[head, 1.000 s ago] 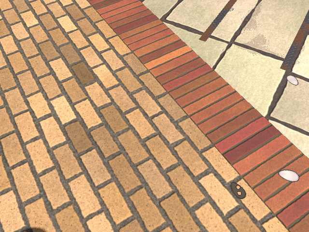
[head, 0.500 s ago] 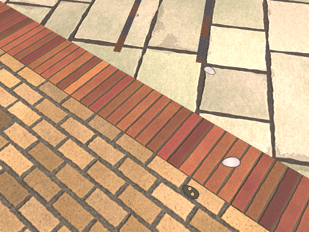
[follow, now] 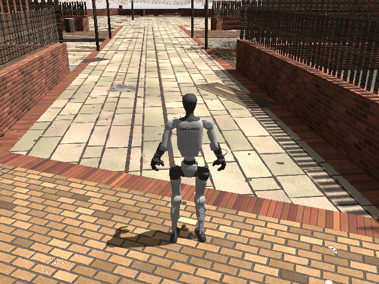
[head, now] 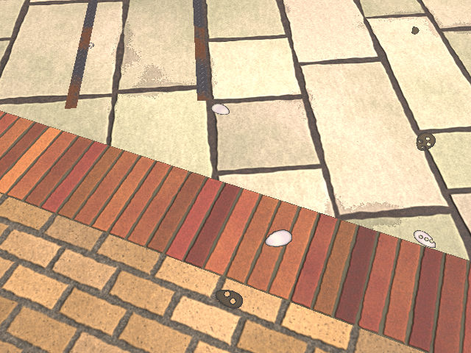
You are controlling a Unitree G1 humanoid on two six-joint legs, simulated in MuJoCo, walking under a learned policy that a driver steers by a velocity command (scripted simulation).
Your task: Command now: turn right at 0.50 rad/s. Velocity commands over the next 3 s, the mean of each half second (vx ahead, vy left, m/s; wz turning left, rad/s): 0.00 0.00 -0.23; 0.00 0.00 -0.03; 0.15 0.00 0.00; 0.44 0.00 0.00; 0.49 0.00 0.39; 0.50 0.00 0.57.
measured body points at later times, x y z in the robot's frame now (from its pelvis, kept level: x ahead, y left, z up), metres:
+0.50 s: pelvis +0.00 -0.01 +0.00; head +0.01 -0.02 +0.45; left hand +0.15 +0.24 -0.10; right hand +0.09 -0.29 -0.12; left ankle +0.01 +0.13 -0.74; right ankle -0.03 -0.13 -0.74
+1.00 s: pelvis +0.00 -0.03 +0.00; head +0.01 -0.03 +0.45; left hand +0.11 +0.23 -0.13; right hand +0.04 -0.31 -0.14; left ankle +0.01 +0.13 -0.74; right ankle -0.03 -0.13 -0.74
